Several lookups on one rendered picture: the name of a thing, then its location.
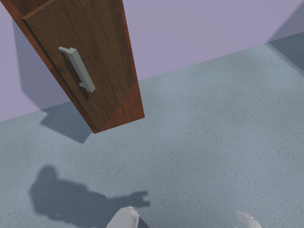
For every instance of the left robot thigh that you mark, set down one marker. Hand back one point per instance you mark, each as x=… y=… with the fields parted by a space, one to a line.
x=124 y=218

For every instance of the handle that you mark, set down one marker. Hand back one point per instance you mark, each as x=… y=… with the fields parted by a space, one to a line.
x=79 y=67

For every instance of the robot right hand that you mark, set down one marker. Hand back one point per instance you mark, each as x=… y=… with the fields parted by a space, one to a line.
x=247 y=220

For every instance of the cupboard door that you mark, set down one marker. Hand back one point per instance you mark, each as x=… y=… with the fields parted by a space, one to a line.
x=95 y=29

